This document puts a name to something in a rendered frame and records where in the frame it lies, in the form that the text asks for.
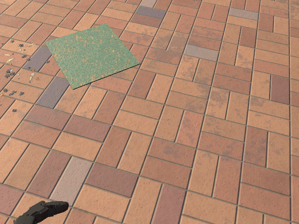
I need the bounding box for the left robot hand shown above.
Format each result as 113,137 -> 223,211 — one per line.
13,201 -> 69,224

